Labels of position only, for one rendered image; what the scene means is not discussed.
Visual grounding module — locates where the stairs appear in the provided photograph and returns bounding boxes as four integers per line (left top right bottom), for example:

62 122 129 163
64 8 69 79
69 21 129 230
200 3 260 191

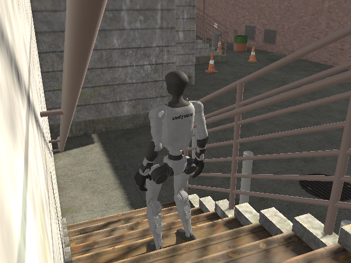
67 201 351 263

